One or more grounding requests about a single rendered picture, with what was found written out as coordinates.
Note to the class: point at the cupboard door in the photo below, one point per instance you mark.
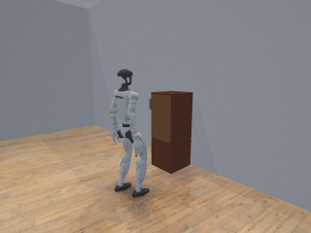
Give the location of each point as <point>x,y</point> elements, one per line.
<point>161,117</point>

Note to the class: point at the right robot hand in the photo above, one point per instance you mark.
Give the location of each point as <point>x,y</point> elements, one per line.
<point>137,144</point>

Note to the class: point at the handle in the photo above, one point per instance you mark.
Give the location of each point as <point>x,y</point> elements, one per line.
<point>150,104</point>

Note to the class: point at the left robot hand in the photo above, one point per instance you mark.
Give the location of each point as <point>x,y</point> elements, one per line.
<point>115,133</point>

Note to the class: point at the robot left upper arm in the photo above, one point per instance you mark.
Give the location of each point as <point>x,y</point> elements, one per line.
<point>113,108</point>

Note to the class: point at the right robot forearm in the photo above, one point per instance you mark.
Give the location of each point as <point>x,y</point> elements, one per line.
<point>133,127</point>

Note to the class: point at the left robot forearm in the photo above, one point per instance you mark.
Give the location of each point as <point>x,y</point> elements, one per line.
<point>114,120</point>

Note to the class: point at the robot right thigh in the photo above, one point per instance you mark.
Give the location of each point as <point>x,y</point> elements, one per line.
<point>144,155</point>

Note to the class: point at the robot right upper arm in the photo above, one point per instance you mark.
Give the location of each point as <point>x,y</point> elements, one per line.
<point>133,97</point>

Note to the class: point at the left robot foot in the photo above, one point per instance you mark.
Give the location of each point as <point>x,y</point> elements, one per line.
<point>125,186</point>

